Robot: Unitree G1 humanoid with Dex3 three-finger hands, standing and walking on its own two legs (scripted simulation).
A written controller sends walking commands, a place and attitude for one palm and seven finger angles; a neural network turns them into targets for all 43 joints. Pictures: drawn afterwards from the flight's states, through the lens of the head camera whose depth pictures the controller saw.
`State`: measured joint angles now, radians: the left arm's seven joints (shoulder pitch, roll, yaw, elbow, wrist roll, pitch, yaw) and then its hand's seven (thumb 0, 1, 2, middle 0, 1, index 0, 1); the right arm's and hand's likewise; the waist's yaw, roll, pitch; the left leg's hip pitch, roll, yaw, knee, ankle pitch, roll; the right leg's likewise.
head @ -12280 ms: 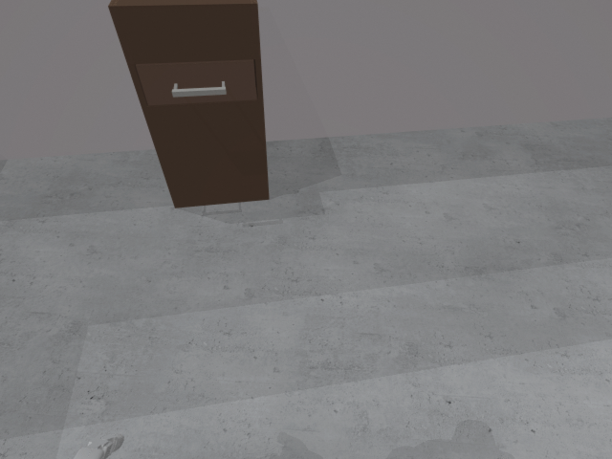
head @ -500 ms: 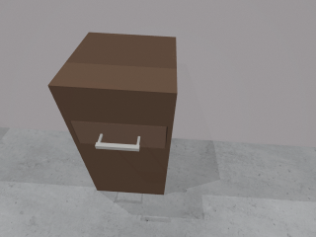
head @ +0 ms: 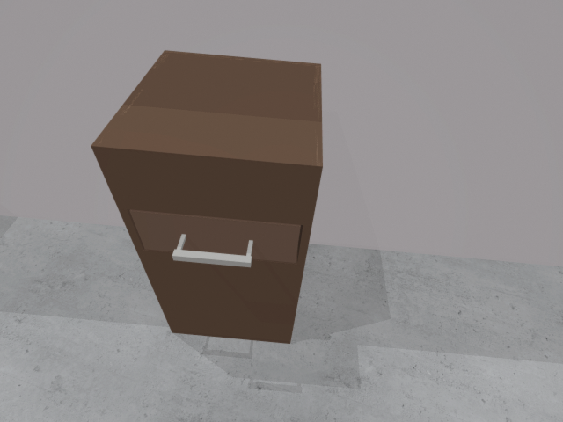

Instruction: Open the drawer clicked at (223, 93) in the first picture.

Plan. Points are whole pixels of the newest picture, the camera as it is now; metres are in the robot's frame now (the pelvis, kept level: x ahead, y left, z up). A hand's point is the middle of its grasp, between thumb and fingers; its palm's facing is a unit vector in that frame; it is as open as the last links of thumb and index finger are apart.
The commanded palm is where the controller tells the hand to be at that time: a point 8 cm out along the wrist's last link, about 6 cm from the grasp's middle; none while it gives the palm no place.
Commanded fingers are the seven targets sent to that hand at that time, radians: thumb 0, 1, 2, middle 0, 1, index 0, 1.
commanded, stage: look again from close up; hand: left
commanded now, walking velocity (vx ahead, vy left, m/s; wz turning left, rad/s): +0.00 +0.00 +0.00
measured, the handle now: (214, 250) +0.51 +0.18 -0.18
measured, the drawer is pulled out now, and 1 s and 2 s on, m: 0.00 0.00 0.00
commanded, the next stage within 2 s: raise the hand with hooked fingers in 0.36 s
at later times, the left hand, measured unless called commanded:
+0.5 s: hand out of the picture -0.03 +0.14 -0.17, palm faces +0.01 -0.99 -0.16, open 7.4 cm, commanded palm +0.09 +0.20 -0.07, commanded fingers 0.00 0.83 0.87 -0.20 -0.34 -0.20 -0.34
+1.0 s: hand out of the picture +0.13 +0.18 -0.08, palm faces -0.11 -0.19 -0.98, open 9.2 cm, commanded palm +0.16 +0.19 +0.00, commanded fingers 0.00 0.25 0.62 -0.25 -0.72 -0.25 -0.72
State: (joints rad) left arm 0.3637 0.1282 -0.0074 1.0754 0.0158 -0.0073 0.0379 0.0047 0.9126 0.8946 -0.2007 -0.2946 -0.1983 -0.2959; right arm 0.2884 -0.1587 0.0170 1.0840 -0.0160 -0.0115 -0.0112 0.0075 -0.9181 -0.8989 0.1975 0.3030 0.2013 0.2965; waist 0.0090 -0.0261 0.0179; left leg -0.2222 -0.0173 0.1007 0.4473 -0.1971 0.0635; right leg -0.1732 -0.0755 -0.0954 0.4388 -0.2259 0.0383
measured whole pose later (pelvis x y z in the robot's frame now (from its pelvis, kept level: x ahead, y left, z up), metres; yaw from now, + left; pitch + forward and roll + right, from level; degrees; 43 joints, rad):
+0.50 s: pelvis -0.01 -0.01 +0.00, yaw +0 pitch -2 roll -1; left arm 0.42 0.12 -0.04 0.93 0.03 0.05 0.05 0.01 0.91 0.89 -0.20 -0.30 -0.20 -0.30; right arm 0.34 -0.13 0.03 1.06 0.00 -0.01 -0.02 0.01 -0.92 -0.90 0.20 0.30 0.20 0.30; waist 0.01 -0.01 0.03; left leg -0.25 0.00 0.10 0.46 -0.18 0.05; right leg -0.20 -0.07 -0.10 0.45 -0.22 0.02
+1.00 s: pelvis +0.00 -0.05 -0.04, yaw +0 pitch +8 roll +1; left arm 0.53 0.34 -0.08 0.00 1.06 -0.07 0.43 0.00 0.46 0.71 -0.25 -0.57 -0.25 -0.58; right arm 0.07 -0.25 -0.04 0.48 -0.07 0.08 0.01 0.01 -0.90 -0.90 0.20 0.30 0.20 0.30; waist 0.13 -0.03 -0.10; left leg -0.62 0.00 0.03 0.84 -0.36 0.00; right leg -0.61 0.05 0.02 0.89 -0.43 -0.06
